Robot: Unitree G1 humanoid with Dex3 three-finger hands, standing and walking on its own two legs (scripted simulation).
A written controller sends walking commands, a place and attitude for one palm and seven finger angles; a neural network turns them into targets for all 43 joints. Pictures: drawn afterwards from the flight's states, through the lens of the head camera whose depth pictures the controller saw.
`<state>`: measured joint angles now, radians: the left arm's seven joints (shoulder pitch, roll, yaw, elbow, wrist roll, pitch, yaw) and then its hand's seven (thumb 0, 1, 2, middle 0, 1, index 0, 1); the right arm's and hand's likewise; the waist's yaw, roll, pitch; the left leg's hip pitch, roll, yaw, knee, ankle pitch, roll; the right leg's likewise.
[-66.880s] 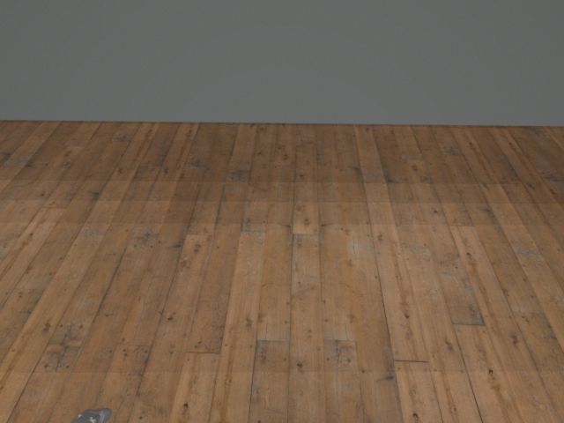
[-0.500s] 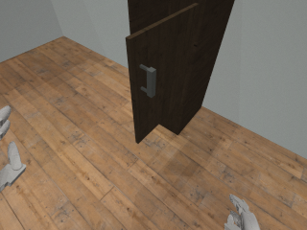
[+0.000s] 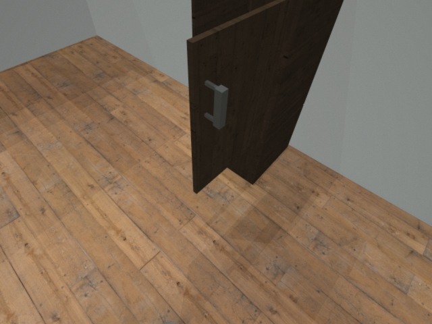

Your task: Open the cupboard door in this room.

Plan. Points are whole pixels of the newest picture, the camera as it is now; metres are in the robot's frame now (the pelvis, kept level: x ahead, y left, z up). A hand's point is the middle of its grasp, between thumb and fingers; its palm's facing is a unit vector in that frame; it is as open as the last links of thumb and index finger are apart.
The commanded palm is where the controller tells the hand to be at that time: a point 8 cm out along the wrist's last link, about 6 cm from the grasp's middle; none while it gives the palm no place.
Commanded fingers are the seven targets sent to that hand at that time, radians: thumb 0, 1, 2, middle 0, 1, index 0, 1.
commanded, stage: let the arm hang, fingers relaxed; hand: left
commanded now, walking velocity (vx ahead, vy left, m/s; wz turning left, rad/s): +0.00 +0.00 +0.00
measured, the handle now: (214, 104) +0.62 +0.05 +0.03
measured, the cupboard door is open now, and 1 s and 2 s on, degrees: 88 88 88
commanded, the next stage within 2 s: look to check the result in 0.62 s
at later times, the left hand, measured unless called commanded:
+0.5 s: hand out of the picture +0.04 +0.19 -0.17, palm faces +0.01 -0.98 -0.22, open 7.4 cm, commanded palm none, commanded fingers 0.00 0.90 0.90 -0.20 -0.30 -0.20 -0.30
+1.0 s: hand out of the picture +0.06 +0.22 -0.16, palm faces -0.01 -0.96 -0.29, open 7.4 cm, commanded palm none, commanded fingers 0.00 0.90 0.90 -0.20 -0.30 -0.20 -0.30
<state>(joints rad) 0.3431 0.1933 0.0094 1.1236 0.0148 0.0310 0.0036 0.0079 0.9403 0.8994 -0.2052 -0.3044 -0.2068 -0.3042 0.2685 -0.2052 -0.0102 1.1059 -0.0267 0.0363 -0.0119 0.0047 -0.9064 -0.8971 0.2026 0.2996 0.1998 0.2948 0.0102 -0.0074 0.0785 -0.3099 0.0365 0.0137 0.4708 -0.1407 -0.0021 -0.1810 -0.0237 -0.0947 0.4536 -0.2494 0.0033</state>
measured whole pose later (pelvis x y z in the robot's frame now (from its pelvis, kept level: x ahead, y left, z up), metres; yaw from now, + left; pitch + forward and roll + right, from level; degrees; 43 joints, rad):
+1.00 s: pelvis +0.03 -0.01 +0.01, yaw -1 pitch -1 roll +0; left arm 0.18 0.27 0.03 1.14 0.01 -0.01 0.01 0.00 0.90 0.90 -0.20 -0.30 -0.20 -0.30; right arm 0.13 -0.26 -0.02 1.14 -0.02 0.00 -0.01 0.00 -0.91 -0.90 0.20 0.30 0.20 0.30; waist 0.00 0.01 0.07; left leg -0.21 0.03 0.03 0.36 -0.14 -0.01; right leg -0.09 -0.03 -0.08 0.36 -0.24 0.00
